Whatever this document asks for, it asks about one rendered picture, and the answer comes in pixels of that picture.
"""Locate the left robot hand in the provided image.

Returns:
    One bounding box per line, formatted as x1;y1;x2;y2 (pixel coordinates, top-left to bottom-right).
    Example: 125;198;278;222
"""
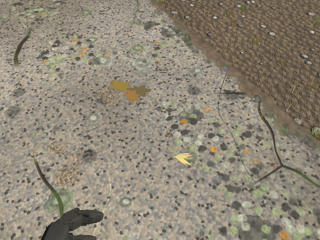
41;207;104;240

